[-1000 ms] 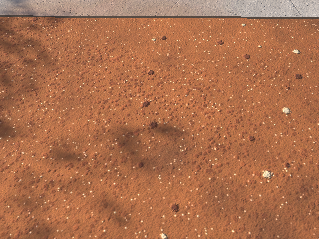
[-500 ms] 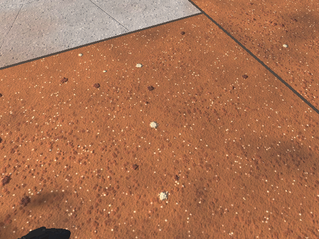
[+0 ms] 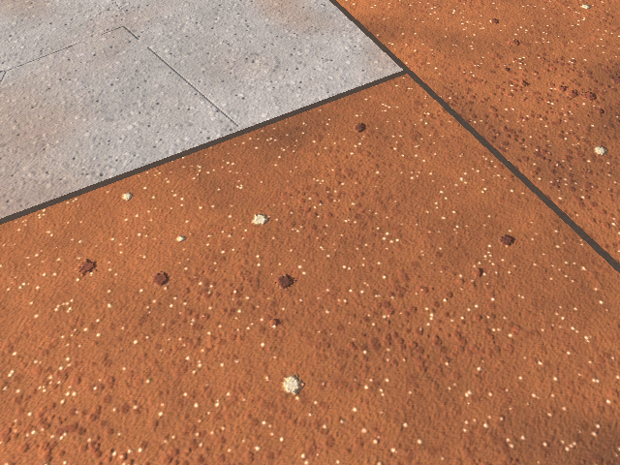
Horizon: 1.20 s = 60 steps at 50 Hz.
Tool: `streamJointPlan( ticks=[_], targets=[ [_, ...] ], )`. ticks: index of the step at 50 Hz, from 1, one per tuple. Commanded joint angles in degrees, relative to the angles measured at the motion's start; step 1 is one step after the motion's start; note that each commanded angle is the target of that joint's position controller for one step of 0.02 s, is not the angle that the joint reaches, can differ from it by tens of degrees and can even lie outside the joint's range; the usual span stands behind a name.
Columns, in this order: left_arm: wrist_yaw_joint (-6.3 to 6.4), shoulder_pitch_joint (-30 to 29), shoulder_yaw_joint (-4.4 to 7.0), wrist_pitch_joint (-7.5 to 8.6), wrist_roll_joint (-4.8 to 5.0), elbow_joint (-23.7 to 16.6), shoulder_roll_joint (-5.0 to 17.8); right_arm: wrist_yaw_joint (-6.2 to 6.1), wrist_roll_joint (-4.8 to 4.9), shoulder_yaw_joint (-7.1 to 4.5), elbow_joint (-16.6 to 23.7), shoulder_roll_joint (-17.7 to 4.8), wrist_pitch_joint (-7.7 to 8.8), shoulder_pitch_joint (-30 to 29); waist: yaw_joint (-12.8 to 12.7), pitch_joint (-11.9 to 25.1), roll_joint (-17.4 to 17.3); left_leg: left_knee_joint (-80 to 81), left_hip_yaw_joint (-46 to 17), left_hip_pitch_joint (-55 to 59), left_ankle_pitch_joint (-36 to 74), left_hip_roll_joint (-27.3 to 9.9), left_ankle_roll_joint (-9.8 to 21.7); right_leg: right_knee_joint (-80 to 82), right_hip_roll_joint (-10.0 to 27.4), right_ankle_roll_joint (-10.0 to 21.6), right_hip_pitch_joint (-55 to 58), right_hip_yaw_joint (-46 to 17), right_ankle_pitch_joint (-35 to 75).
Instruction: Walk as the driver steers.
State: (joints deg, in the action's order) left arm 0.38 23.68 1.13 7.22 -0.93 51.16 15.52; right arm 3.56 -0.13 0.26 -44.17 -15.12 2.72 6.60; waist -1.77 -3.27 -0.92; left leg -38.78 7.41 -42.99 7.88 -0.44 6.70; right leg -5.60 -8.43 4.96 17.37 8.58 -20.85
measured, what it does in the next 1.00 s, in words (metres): walks ahead, turning left: left foot, then right foot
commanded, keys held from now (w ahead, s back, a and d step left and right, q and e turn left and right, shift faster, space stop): w+q+shift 1.00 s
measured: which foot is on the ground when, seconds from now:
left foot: up 0.00-0.04, down 0.06-0.46, up 0.48-0.90, down 0.92-1.00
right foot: down 0.00-0.06, up 0.08-0.44, down 0.46-0.90, up 0.92-1.00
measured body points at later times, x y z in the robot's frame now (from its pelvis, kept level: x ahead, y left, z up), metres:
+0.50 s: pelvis +0.49 +0.00 +0.00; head +0.52 +0.01 +0.45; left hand +0.64 +0.30 -0.05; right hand +0.61 -0.30 -0.11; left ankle +0.24 +0.03 -0.66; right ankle +0.66 -0.10 -0.72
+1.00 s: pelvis +0.85 +0.23 -0.01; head +0.88 +0.25 +0.44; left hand +0.67 +0.42 -0.13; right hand +1.16 +0.21 -0.12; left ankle +0.88 +0.28 -0.71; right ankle +0.84 -0.01 -0.57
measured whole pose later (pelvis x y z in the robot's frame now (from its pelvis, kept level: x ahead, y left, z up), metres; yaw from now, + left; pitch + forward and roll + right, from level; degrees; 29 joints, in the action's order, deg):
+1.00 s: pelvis +0.85 +0.23 -0.01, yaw +55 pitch +0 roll +1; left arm 0.4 20.1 0.4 4.5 -2.0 44.6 13.6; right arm 1.2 -1.5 -2.7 -40.8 -18.3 -0.2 9.9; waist -2.1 -3.5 -0.9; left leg -41.1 5.4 -25.3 -16.4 11.2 12.4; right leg -82.6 3.7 -2.6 -14.5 0.0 -20.5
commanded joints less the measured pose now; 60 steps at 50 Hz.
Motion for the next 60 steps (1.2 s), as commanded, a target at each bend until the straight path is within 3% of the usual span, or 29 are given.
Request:
streamJointPlan(
  ticks=[1, 2, 3, 4, 5, 6, 7, 8, 12, 16, 19, 21, 22, 23, 24, 25, 26, 28, 32, 40, 42, 44, 45, 46, 47, 48, 50, 53, 60],
  targets=[
    [2.66, -6.44, 2.79, -0.83, -1.27, -4.96, 12.02, -0.50, -0.45, -3.19, -3.23, -9.78, -0.38, 18.26, 12.93, 8.84, 8.37, -0.51, 3.79, 31.95, -4.44, 8.64, 2.38, -25.83, 16.89, -6.46, -12.25, 1.81, 95.94],
    [3.07, -11.60, 3.39, -1.92, -1.92, -6.43, 13.57, -1.05, -0.54, -4.68, -6.79, -12.45, -0.79, 30.99, 19.97, 11.85, 8.10, 1.48, -0.46, 42.51, -7.75, 6.71, 5.46, -44.64, 17.18, -6.41, -17.78, 1.32, 93.65],
    [2.52, -16.88, 3.72, -2.67, -1.53, -6.94, 13.01, -1.92, 0.22, -6.24, -9.25, -14.29, -1.07, 39.70, 25.39, 11.02, 0.07, 9.06, -5.55, 50.44, -8.64, 3.15, 9.92, -75.58, 8.56, -5.80, -27.99, 3.01, 54.72],
    [1.11, -18.08, 0.30, -1.02, -2.65, -10.97, 0.74, -2.53, -0.14, -6.02, -10.26, -13.88, -1.77, 33.92, 14.68, 6.11, -16.03, -2.89, -17.26, 59.54, 1.33, -1.41, 12.48, -97.05, 0.38, -6.10, -57.30, -3.36, -8.94],
    [0.36, -9.30, -1.18, -0.11, -0.14, -15.56, -0.56, -2.89, -1.34, -6.04, -6.62, -15.21, -1.37, 26.21, 6.58, 17.45, -14.83, 10.08, -44.74, 67.35, -18.76, -11.58, 22.71, -100.60, 2.47, -6.10, -69.06, -15.07, -9.98],
    [-0.23, -11.62, -1.52, 1.18, -1.61, -15.50, 3.64, -3.21, -1.20, -5.98, -3.98, -11.47, -1.48, 22.21, 7.15, 13.64, -2.38, 24.12, -54.69, 59.40, -39.10, -14.12, 21.08, -92.40, 5.58, -4.24, -69.50, -17.85, -3.17],
    [-0.74, -13.07, -1.22, 1.47, -2.21, -15.09, 6.14, -3.32, -1.14, -5.51, -3.84, -9.08, -1.36, 18.97, 3.78, 5.45, 6.79, 27.96, -51.56, 46.81, -43.36, -13.05, 17.67, -84.54, 8.68, -3.50, -66.50, -17.07, 1.74],
    [-0.68, -14.38, -1.39, 0.78, -3.43, -15.50, 5.89, -3.31, -0.88, -5.31, -3.95, -9.00, -0.75, 17.32, 1.50, 0.99, 8.95, 28.62, -47.54, 37.32, -39.28, -10.62, 15.91, -79.95, 10.25, -4.25, -63.38, -16.21, 1.30],
    [-1.11, -19.68, -2.73, -3.30, -3.42, -18.77, 4.68, -3.20, -0.43, -5.37, -3.00, -10.66, 2.35, 15.14, -0.46, -5.22, 5.74, 32.81, -31.98, 13.88, -26.36, -0.99, 13.53, -55.79, 14.74, -8.37, -50.31, -11.02, 7.80],
    [-1.53, -28.47, -3.57, -3.06, -0.60, -21.87, 2.51, -2.44, 0.77, -6.63, -2.98, -11.45, 2.59, 18.04, 5.97, -2.40, -0.19, 30.47, -27.97, 19.02, -11.34, 2.16, 8.41, -33.43, 12.32, -8.40, -42.14, -8.53, 26.23],
    [-1.08, -29.32, -2.88, -2.45, -0.44, -22.55, 4.25, -2.58, 0.31, -7.50, -2.75, -12.46, 2.09, 19.66, 7.74, 0.54, -2.72, 24.41, -29.89, 30.50, -0.83, 0.49, 5.81, -24.92, 9.84, -7.38, -40.37, -9.22, 25.52],
    [-0.20, -22.14, -1.16, -1.81, -0.47, -20.45, 7.95, -2.99, -0.31, -8.05, -2.14, -14.36, 2.02, 18.48, 4.18, 6.30, -2.64, 13.17, -30.44, 35.86, 12.31, 0.22, 3.34, -22.40, 7.12, -6.27, -31.49, -9.83, 17.60],
    [0.42, -12.69, 0.07, -1.38, -0.36, -18.21, 10.21, -2.76, -0.49, -8.36, -1.63, -16.12, 2.18, 16.01, -1.77, 12.06, -1.59, 1.53, -28.84, 34.54, 15.07, 1.76, 2.04, -22.43, 7.40, -5.48, -21.01, -9.68, 13.64],
    [1.48, 0.51, 1.77, -1.00, -1.12, -15.53, 13.54, -2.66, -0.62, -7.81, -0.33, -14.02, 2.92, 12.78, -8.42, 18.62, -0.38, -14.07, -26.87, 25.94, 7.66, 3.61, 1.26, -25.90, 13.52, -4.02, -6.12, -14.33, 4.78],
    [2.37, 9.44, 3.19, -0.94, -3.46, -14.00, 17.73, -3.01, 0.18, -5.21, 2.52, -3.86, 3.54, 12.53, -9.10, 25.12, 13.45, -32.75, -20.85, 10.97, -33.10, 8.02, 1.24, -21.70, 30.54, -2.30, 7.74, -34.60, -16.87],
    [1.72, 2.50, 4.35, -1.69, -3.25, -14.34, 20.85, -2.76, 2.18, -3.76, 5.97, -3.22, 3.13, 18.10, -1.79, 29.79, 28.78, -43.59, -16.29, -0.81, -36.22, 7.77, 0.60, -8.65, 38.25, 3.65, 8.81, -65.04, -26.76],
    [1.34, -4.50, 3.44, -2.20, -3.01, -16.09, 13.11, -3.38, 0.30, -4.19, 3.53, -7.91, 1.64, 12.64, -2.48, 18.41, 13.85, -45.56, -14.23, -5.24, -28.97, 2.37, 0.76, -7.95, 33.95, 3.28, 0.03, -55.67, -32.26],
    [0.81, -6.22, 2.05, -2.45, -2.70, -14.15, 7.14, -1.87, -1.23, -4.62, 4.12, -8.49, 0.55, 6.08, -2.20, 8.16, 2.84, -39.93, -12.19, -2.93, -23.26, -1.41, -0.54, -9.46, 28.07, 0.94, -12.60, -33.98, -7.50],
    [-0.29, 0.51, 1.09, -0.68, -0.64, -6.93, 2.89, 0.45, -1.95, -2.85, 8.78, -3.21, -2.06, 0.63, 0.40, 3.34, 6.43, -38.55, -11.11, -5.80, -22.07, -4.97, -0.85, -8.29, 24.44, -1.92, -17.42, -15.68, 17.21],
    [0.24, 1.04, 2.08, 0.55, -0.90, -3.78, 8.60, 2.69, -1.74, -0.81, 14.47, -3.69, -2.28, -12.82, 2.06, -4.29, 3.32, -8.58, 2.96, 8.10, -8.47, 0.22, 2.45, -3.22, 19.71, -5.11, -21.43, 7.05, 54.00],
    [1.30, 3.02, 2.92, -0.61, -0.83, -3.69, 12.08, 2.03, -1.72, -1.38, 12.61, -5.35, -2.05, -8.16, 5.19, 0.18, 6.63, -6.14, 5.09, 15.71, -12.16, 4.64, 4.24, -13.51, 21.27, -5.90, -16.02, 7.67, 77.52],
    [1.92, -0.51, 3.80, -2.51, -1.10, -5.20, 15.11, 0.75, -1.72, -3.44, 7.36, -9.37, -1.69, 9.59, 14.28, 8.94, 8.19, -4.33, 2.03, 35.34, -16.34, 7.30, 7.13, -36.76, 24.03, -4.91, -19.61, 5.79, 84.01],
    [1.44, -2.49, 3.87, -3.19, -1.48, -6.42, 14.69, -0.59, -1.47, -5.31, 3.13, -12.06, -1.37, 20.82, 18.17, 13.22, 5.46, 0.82, -2.67, 51.43, -17.51, 7.17, 9.09, -55.37, 22.62, -4.42, -29.67, 5.20, 68.49],
    [0.35, -4.02, 3.31, -3.21, -2.02, -7.56, 10.04, -2.28, 0.61, -7.46, 2.44, -15.72, -2.21, 17.82, 13.74, 10.05, -7.52, 3.41, -14.17, 59.38, -20.23, 0.98, 10.36, -77.96, 10.64, -5.64, -47.24, 4.72, 4.92],
    [0.26, -0.16, 2.16, -2.10, -0.76, -15.29, 7.71, -2.34, -1.88, -8.32, 5.77, -22.63, -3.25, 13.84, 6.95, 19.42, -12.88, 10.26, -45.47, 73.68, -16.69, -12.91, 22.81, -94.60, 7.08, -8.07, -67.12, -4.89, -8.44],
    [0.19, -6.48, 1.83, -0.51, -0.70, -17.03, 9.98, -3.37, -1.86, -8.41, 6.94, -20.17, -3.69, 17.29, 10.87, 21.15, -1.82, 20.39, -54.11, 71.32, -27.59, -15.03, 23.22, -92.03, 9.12, -7.70, -71.20, -13.17, -3.53],
    [0.23, -9.17, 1.28, -0.10, -1.26, -16.77, 9.27, -4.13, -1.07, -7.15, 3.94, -14.31, -2.10, 13.76, 4.12, 4.30, 5.87, 25.43, -46.28, 49.26, -24.65, -11.27, 18.23, -77.34, 14.12, -7.23, -66.52, -13.68, -1.00],
    [0.15, -6.87, 0.91, -4.02, -3.62, -15.80, 7.90, -4.20, -0.73, -5.44, 4.16, -10.88, 0.61, 9.88, -2.02, -0.40, 6.56, 26.31, -35.47, 28.56, -16.80, -4.60, 15.97, -66.16, 16.67, -9.49, -55.19, -13.40, -5.71],
    [-1.31, -22.36, -0.69, -4.25, -0.24, -21.56, 4.64, -2.55, 0.19, -6.87, 3.07, -13.20, 2.24, 12.43, 3.60, -0.11, -0.14, 26.79, -29.85, 20.34, -5.38, 1.54, 8.55, -32.53, 12.15, -8.28, -36.49, -9.57, 25.58]
  ],
)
